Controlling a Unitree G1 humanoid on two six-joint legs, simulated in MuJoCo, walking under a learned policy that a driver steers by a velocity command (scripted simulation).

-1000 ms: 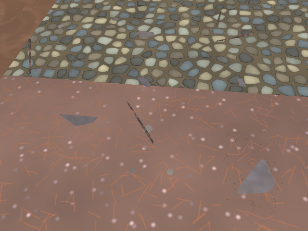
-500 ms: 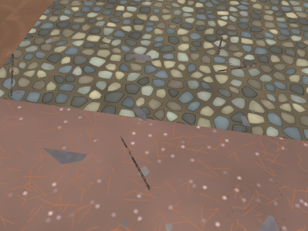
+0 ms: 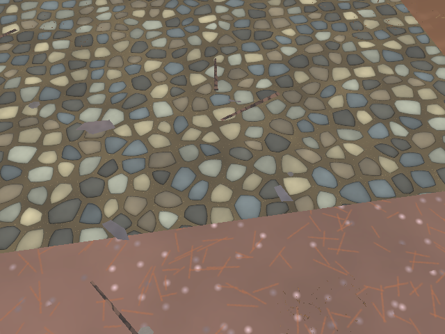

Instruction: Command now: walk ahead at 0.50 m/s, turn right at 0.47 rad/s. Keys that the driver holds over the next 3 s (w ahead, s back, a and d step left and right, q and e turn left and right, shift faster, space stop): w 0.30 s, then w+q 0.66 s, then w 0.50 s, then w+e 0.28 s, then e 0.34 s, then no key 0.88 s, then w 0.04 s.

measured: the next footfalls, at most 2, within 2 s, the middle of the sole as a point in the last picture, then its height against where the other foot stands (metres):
left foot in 0.34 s outside the picture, level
right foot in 0.86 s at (253, 274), level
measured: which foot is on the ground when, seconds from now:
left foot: up 0.00-0.32, down 0.34-0.86, up 0.88-1.00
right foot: down 0.00-0.34, up 0.36-0.84, down 0.86-1.00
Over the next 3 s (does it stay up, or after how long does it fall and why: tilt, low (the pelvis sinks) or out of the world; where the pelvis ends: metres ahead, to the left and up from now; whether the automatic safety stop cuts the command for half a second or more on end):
stays up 1.10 0.25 0.01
